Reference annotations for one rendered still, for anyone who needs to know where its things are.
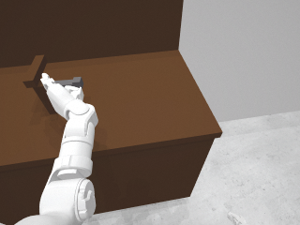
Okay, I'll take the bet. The right robot hand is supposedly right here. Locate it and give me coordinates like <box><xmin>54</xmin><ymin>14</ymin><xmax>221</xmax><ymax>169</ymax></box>
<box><xmin>227</xmin><ymin>212</ymin><xmax>249</xmax><ymax>225</ymax></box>

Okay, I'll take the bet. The left robot upper arm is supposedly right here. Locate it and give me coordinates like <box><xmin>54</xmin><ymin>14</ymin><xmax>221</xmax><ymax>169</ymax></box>
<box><xmin>14</xmin><ymin>178</ymin><xmax>96</xmax><ymax>225</ymax></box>

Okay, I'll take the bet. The counter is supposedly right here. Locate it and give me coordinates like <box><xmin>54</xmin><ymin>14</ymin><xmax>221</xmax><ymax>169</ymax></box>
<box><xmin>0</xmin><ymin>0</ymin><xmax>223</xmax><ymax>225</ymax></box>

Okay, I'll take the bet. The left robot hand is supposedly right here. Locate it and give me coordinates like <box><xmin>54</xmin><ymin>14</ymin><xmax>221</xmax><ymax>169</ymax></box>
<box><xmin>40</xmin><ymin>73</ymin><xmax>84</xmax><ymax>118</ymax></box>

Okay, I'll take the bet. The tap lever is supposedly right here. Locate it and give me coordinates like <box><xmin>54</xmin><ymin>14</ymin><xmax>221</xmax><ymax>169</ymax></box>
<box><xmin>55</xmin><ymin>77</ymin><xmax>83</xmax><ymax>89</ymax></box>

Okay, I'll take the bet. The robot left forearm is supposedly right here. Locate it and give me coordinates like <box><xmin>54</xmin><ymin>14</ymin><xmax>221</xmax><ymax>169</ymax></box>
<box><xmin>39</xmin><ymin>99</ymin><xmax>98</xmax><ymax>214</ymax></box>

